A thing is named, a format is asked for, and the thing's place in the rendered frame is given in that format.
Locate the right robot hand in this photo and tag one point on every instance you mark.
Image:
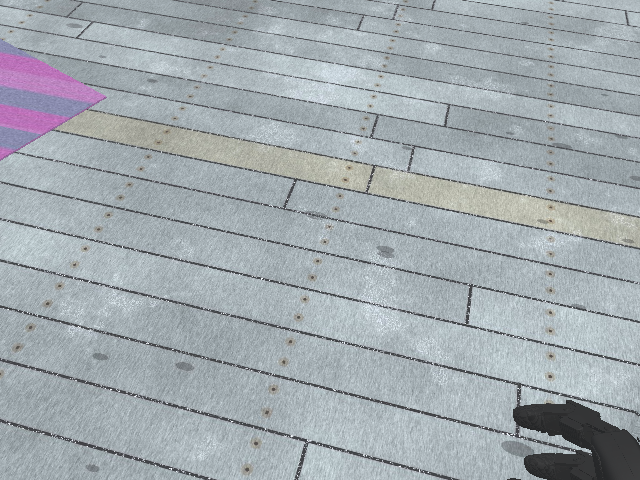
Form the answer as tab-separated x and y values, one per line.
615	452

